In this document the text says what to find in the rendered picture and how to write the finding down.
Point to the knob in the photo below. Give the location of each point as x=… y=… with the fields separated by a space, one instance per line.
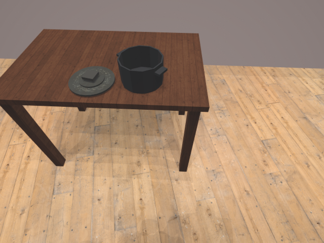
x=90 y=75

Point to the lid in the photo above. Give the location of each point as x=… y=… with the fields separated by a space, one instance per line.
x=103 y=82

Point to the pot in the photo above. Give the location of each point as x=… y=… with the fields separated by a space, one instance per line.
x=141 y=68

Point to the table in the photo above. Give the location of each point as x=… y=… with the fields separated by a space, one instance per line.
x=40 y=76

